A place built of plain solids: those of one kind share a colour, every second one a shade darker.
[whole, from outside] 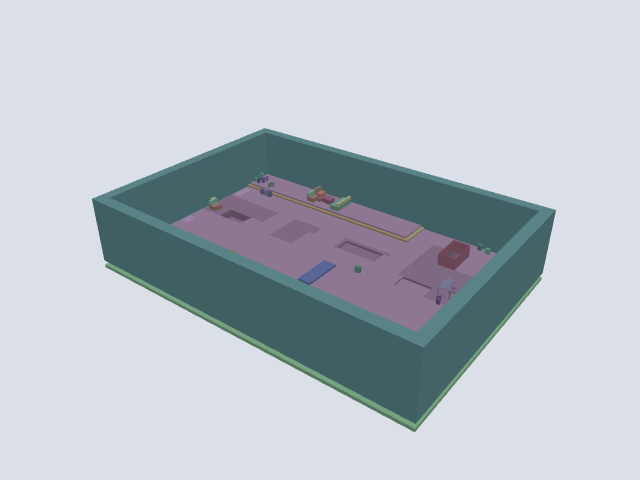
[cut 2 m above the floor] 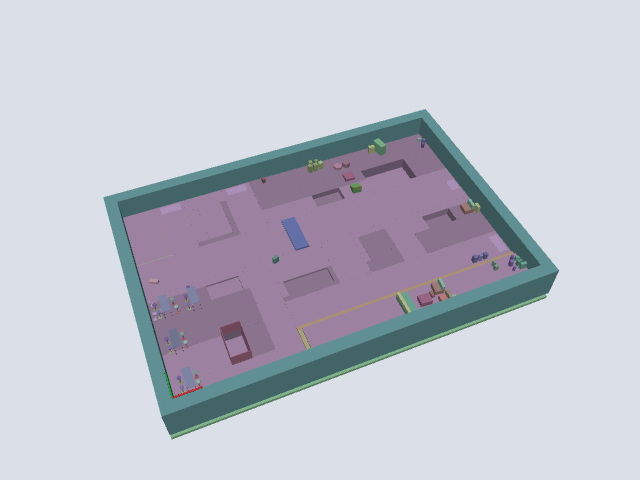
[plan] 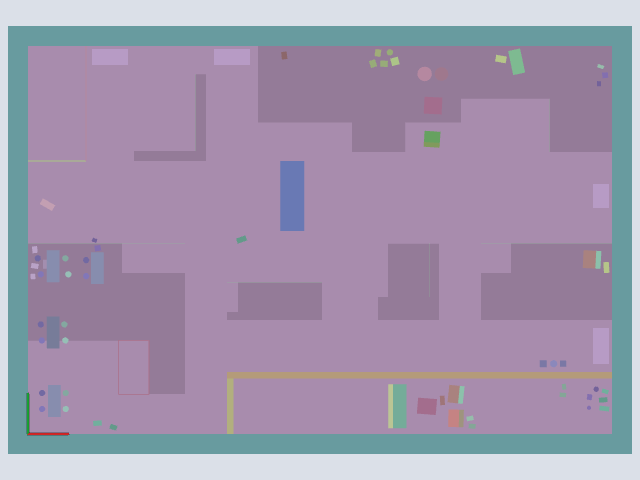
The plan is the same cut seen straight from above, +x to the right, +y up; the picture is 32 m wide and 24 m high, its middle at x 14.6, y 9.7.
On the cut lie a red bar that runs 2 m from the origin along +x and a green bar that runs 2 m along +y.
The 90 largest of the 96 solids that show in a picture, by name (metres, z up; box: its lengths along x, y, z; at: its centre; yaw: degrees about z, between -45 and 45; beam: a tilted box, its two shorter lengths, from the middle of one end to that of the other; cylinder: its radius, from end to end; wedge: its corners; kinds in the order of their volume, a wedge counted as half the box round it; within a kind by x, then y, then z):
{
 "floor_1": {"box": [2.9, 5.75, 1.0], "at": [1.45, 16.52, -0.5]},
 "floor_2": {"box": [4.55, 2.66, 1.32], "at": [2.27, 3.33, -0.66]},
 "floor_3": {"box": [4.7, 1.48, 1.32], "at": [2.35, 8.79, -0.66]},
 "floor_4": {"box": [7.85, 2.0, 1.32], "at": [3.92, 1.0, -0.66]},
 "floor_5": {"box": [7.85, 3.39, 1.32], "at": [3.92, 6.36, -0.66]},
 "floor_6": {"box": [7.85, 0.62, 1.32], "at": [3.92, 9.84, -0.66]},
 "floor_7": {"box": [2.4, 5.75, 1.0], "at": [4.1, 16.52, -0.5]},
 "floor_8": {"box": [1.48, 2.66, 0.39], "at": [5.29, 3.33, -1.12]},
 "floor_9": {"box": [1.0, 3.84, 1.32], "at": [5.8, 16.07, -0.66]},
 "floor_10": {"box": [2.66, 1.48, 1.13], "at": [6.03, 8.79, -0.76]},
 "floor_11": {"box": [1.82, 2.66, 1.32], "at": [6.94, 3.33, -0.66]},
 "floor_12": {"box": [3.6, 0.5, 1.32], "at": [7.1, 13.9, -0.66]},
 "floor_13": {"box": [3.6, 1.41, 1.32], "at": [7.1, 18.7, -0.66]},
 "floor_14": {"box": [2.07, 3.84, 1.32], "at": [7.33, 16.07, -0.66]},
 "floor_15": {"box": [0.49, 1.48, 1.32], "at": [7.61, 8.79, -0.66]},
 "floor_16": {"box": [0.53, 3.84, 1.32], "at": [8.63, 16.07, -0.66]},
 "floor_17": {"box": [2.1, 10.15, 1.0], "at": [8.9, 5.08, -0.5]},
 "floor_18": {"box": [2.6, 5.75, 1.0], "at": [10.2, 16.52, -0.5]},
 "floor_19": {"box": [0.55, 1.48, 1.32], "at": [10.22, 6.84, -0.66]},
 "floor_20": {"box": [4.75, 0.4, 1.32], "at": [12.32, 5.9, -0.66]},
 "floor_21": {"box": [4.75, 2.57, 1.32], "at": [12.32, 8.87, -0.66]},
 "floor_22": {"box": [3.84, 1.48, 1.11], "at": [12.42, 6.84, -0.77]},
 "floor_23": {"box": [4.7, 1.48, 1.32], "at": [13.85, 14.84, -0.66]},
 "floor_24": {"box": [0.36, 1.48, 1.32], "at": [14.52, 6.84, -0.66]},
 "floor_25": {"box": [29.2, 3.5, 1.0], "at": [14.6, 11.9, -0.5]},
 "floor_26": {"box": [2.8, 4.45, 1.0], "at": [16.1, 7.92, -0.5]},
 "floor_27": {"box": [10.15, 1.18, 1.32], "at": [16.57, 16.17, -0.66]},
 "floor_28": {"box": [2.66, 1.48, 0.77], "at": [17.53, 14.84, -0.94]},
 "floor_29": {"box": [0.5, 2.66, 1.32], "at": [17.75, 8.18, -0.66]},
 "floor_30": {"box": [3.05, 1.15, 1.32], "at": [19.02, 6.28, -0.66]},
 "floor_31": {"box": [3.05, 0.64, 1.32], "at": [19.02, 9.83, -0.66]},
 "floor_32": {"box": [2.07, 2.66, 1.32], "at": [19.04, 8.18, -0.66]},
 "floor_33": {"box": [19.25, 2.6, 1.0], "at": [19.57, 4.4, -0.5]},
 "floor_34": {"box": [18.93, 2.78, 1.3], "at": [19.73, 1.39, -0.35]},
 "floor_35": {"box": [2.79, 1.48, 1.32], "at": [20.25, 14.84, -0.66]},
 "floor_36": {"box": [0.48, 2.66, 1.32], "at": [20.31, 8.18, -0.66]},
 "floor_37": {"box": [17.7, 0.45, 1.32], "at": [20.35, 13.88, -0.66]},
 "floor_38": {"box": [17.7, 2.64, 1.32], "at": [20.35, 18.08, -0.66]},
 "floor_39": {"box": [2.1, 4.45, 1.0], "at": [21.6, 7.92, -0.5]},
 "floor_40": {"box": [1.5, 1.48, 1.32], "at": [23.4, 8.79, -0.66]},
 "floor_41": {"box": [4.43, 2.66, 0.24], "at": [23.86, 15.43, -1.2]},
 "floor_42": {"box": [2.66, 1.48, 0.56], "at": [25.48, 8.79, -1.04]},
 "floor_43": {"box": [6.55, 2.35, 1.32], "at": [25.93, 6.88, -0.66]},
 "floor_44": {"box": [6.55, 0.62, 1.32], "at": [25.93, 9.84, -0.66]},
 "floor_45": {"box": [3.12, 2.66, 1.32], "at": [27.64, 15.43, -0.66]},
 "floor_46": {"box": [2.39, 1.48, 1.32], "at": [28.0, 8.79, -0.66]},
 "wall_1": {"box": [1.0, 19.4, 6.0], "at": [-0.5, 9.7, 2.0]},
 "wall_2": {"box": [31.2, 1.0, 6.0], "at": [14.6, -0.5, 2.0]},
 "wall_3": {"box": [31.2, 1.0, 6.0], "at": [14.6, 19.9, 2.0]},
 "wall_4": {"box": [1.0, 19.4, 6.0], "at": [29.7, 9.7, 2.0]},
 "floor_base_1": {"box": [31.2, 21.4, 0.3], "at": [14.6, 9.7, -1.57]},
 "step_terN_tread_1": {"box": [19.25, 0.32, 1.15], "at": [19.57, 2.94, -0.42]},
 "step_terW_tread_1": {"box": [0.32, 2.78, 1.15], "at": [10.11, 1.39, -0.42]},
 "step_hump_1": {"box": [1.2, 3.5, 0.23], "at": [13.21, 11.9, 0.07]},
 "sofa_seat_1": {"box": [0.92, 2.2, 0.44], "at": [18.47, 1.38, 0.52]},
 "trolley_1": {"box": [0.61, 1.23, 1.06], "at": [24.43, 18.61, 0.53], "yaw": 12.0},
 "arm0b_seat_1": {"box": [0.77, 0.88, 0.44], "at": [21.4, 1.98, 0.52], "yaw": -5.8},
 "arm0b_seat_2": {"box": [0.89, 0.89, 0.43], "at": [28.2, 8.72, 0.21], "yaw": -3.0},
 "low_1": {"box": [0.95, 0.8, 0.46], "at": [19.95, 1.38, 0.53], "yaw": -4.6},
 "low_2": {"box": [0.9, 0.85, 0.27], "at": [20.25, 16.42, 0.14], "yaw": -2.7},
 "rail_1": {"box": [0.04, 2.66, 1.1], "at": [4.53, 3.33, 0.55]},
 "rail_2": {"box": [1.56, 0.04, 1.1], "at": [5.29, 1.98, 0.55]},
 "rail_3": {"box": [1.56, 0.04, 1.1], "at": [5.29, 4.68, 0.55]},
 "rail_4": {"box": [0.04, 2.66, 1.1], "at": [6.05, 3.33, 0.55]},
 "suitcase_1": {"box": [0.3, 0.36, 0.72], "at": [17.5, 19.05, 0.36], "yaw": -7.8},
 "suitcase_2": {"box": [0.54, 0.34, 0.75], "at": [23.65, 18.75, 0.38], "yaw": -10.0},
 "suitcase_3": {"box": [0.28, 0.55, 0.73], "at": [28.92, 8.32, 0.36], "yaw": 3.4},
 "low_mat_1": {"box": [1.8, 0.8, 0.06], "at": [4.1, 18.85, -0.02]},
 "low_mat_2": {"box": [1.8, 0.8, 0.06], "at": [10.2, 18.85, -0.02]},
 "low_mat_3": {"box": [0.8, 1.8, 0.06], "at": [28.65, 4.4, -0.02]},
 "low_mat_4": {"box": [0.8, 1.2, 0.06], "at": [28.65, 11.9, -0.02]},
 "arm0a_seat_1": {"box": [0.77, 0.88, 0.44], "at": [21.4, 0.78, 0.52], "yaw": -1.5},
 "bin_1": {"box": [0.32, 0.37, 0.77], "at": [17.25, 18.52, 0.39], "yaw": 18.9},
 "bin_2": {"box": [0.38, 0.32, 0.77], "at": [17.8, 18.51, 0.39], "yaw": -2.4},
 "bin_3": {"box": [0.39, 0.39, 0.69], "at": [18.35, 18.63, 0.34], "yaw": 15.1},
 "pouf_1": {"cylinder": 0.36, "from": [19.83, 18.0, 0.0], "to": [19.83, 18.0, 0.3]},
 "pouf_2": {"cylinder": 0.34, "from": [20.68, 18.0, 0.0], "to": [20.68, 18.0, 0.45]},
 "arm3a_seat_1": {"box": [0.8, 0.8, 0.41], "at": [20.2, 14.74, 0.2], "yaw": -3.7},
 "cabin_bag_1": {"box": [0.43, 0.26, 0.5], "at": [3.47, 0.54, 0.25], "yaw": 4.1},
 "cabin_bag_2": {"box": [0.5, 0.27, 0.55], "at": [10.68, 9.72, 0.28], "yaw": 19.3},
 "cabin_bag_3": {"box": [0.43, 0.25, 0.51], "at": [28.76, 1.7, 0.56], "yaw": 5.3},
 "cabin_bag_4": {"box": [0.5, 0.24, 0.64], "at": [28.82, 1.27, 0.62], "yaw": -6.9},
 "arm0b_back_1": {"box": [0.24, 0.88, 0.41], "at": [21.66, 1.96, 0.94], "yaw": -5.8},
 "arm0b_back_2": {"box": [0.26, 0.89, 0.43], "at": [28.52, 8.71, 0.65], "yaw": -3.0},
 "sofa_back_1": {"box": [0.24, 2.2, 0.31], "at": [18.13, 1.38, 0.9]},
 "edge_bin_1": {"box": [0.35, 0.35, 0.67], "at": [25.77, 3.52, 0.34]},
 "edge_bin_2": {"cylinder": 0.18, "from": [26.29, 3.52, 0.0], "to": [26.29, 3.52, 0.62]},
 "arm0a_back_1": {"box": [0.24, 0.88, 0.41], "at": [21.67, 0.78, 0.94], "yaw": -1.5},
 "inway_duffel_1": {"box": [0.71, 0.33, 0.29], "at": [0.97, 11.47, 0.1], "yaw": -29.9},
 "arm3a_back_1": {"box": [0.8, 0.24, 0.32], "at": [20.18, 14.46, 0.57], "yaw": -3.7}
}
